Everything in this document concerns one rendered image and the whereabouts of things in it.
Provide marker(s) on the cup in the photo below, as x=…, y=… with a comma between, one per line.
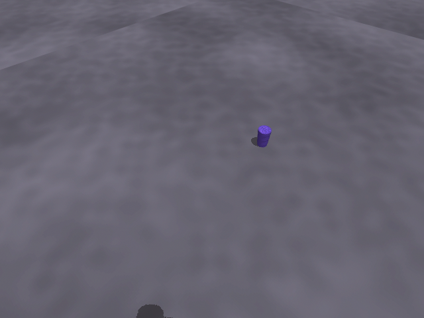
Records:
x=264, y=133

